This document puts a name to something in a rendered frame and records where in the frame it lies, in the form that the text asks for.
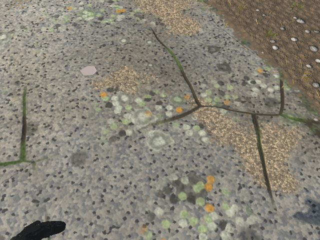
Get left robot hand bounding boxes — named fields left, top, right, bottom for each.
left=10, top=220, right=66, bottom=240

